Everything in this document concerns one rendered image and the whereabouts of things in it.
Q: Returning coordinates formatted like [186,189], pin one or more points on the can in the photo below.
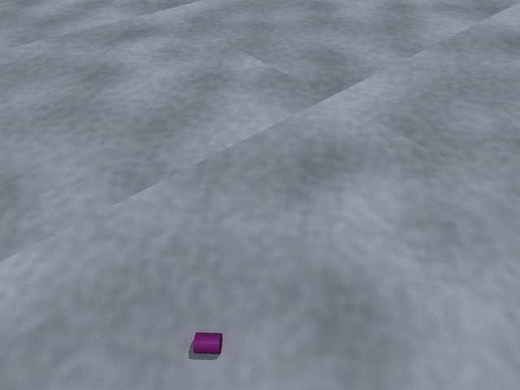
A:
[210,343]

